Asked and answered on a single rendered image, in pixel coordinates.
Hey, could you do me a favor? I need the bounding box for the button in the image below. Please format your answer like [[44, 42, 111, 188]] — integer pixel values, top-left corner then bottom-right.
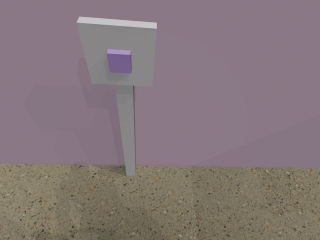
[[107, 49, 132, 74]]

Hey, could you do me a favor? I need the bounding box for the panel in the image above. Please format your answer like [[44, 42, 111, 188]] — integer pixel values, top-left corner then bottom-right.
[[76, 16, 157, 176]]

